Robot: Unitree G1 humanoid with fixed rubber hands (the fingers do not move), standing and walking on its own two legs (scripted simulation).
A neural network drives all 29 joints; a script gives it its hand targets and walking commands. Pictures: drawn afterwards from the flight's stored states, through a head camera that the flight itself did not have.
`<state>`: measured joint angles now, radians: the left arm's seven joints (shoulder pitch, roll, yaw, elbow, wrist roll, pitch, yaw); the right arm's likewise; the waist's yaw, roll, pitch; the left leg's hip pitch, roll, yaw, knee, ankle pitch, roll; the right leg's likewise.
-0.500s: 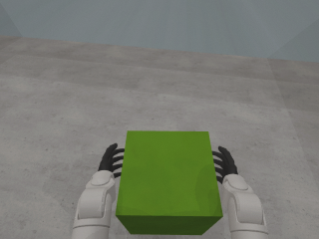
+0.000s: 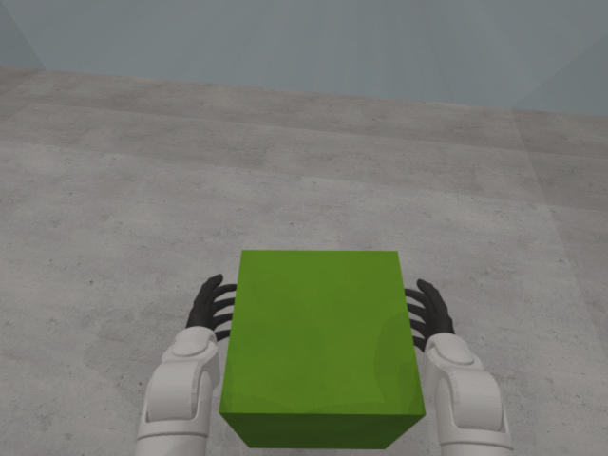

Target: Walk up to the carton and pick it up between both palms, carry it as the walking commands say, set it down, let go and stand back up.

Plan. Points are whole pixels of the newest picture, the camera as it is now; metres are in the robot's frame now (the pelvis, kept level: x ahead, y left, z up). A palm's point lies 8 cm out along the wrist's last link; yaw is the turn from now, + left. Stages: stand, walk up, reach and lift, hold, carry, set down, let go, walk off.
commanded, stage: carry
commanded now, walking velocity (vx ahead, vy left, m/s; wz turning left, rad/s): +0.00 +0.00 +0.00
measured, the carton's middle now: (318, 356) +0.28 +0.00 -0.03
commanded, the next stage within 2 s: none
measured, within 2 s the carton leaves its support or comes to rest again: neither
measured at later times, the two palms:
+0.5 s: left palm (197, 336) +0.26 +0.16 +0.05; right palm (436, 341) +0.26 -0.14 +0.05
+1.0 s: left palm (128, 372) +0.20 +0.21 +0.09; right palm (402, 348) +0.23 -0.09 +0.09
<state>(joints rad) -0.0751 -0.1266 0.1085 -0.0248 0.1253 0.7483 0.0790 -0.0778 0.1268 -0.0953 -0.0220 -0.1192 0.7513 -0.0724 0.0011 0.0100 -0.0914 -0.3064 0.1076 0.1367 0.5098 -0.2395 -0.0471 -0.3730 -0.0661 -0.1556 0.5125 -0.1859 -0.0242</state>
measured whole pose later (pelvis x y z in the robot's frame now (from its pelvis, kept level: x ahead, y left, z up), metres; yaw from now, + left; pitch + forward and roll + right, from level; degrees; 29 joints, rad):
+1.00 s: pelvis -0.01 +0.03 -0.01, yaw +5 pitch +3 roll +1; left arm 0.03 -0.13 0.05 -0.54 0.04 1.21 0.13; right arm 0.04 0.13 -0.03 -0.54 -0.06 1.20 -0.13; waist 0.03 -0.02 -0.11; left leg -0.38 0.02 0.07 0.59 -0.25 0.01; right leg -0.41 -0.15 -0.18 0.59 -0.22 0.04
